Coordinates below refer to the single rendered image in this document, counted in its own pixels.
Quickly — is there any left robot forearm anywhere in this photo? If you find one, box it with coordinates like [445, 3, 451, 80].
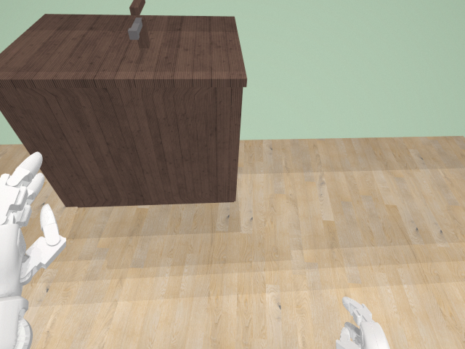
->
[0, 296, 33, 349]

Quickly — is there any tap lever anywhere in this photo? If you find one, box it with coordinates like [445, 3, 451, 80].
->
[128, 17, 142, 40]

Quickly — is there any robot left hand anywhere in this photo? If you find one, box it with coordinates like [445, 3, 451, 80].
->
[0, 152, 66, 298]

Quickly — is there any counter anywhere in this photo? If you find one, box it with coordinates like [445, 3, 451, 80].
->
[0, 0, 247, 208]

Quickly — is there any robot right hand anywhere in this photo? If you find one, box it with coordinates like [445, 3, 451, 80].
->
[336, 297, 390, 349]

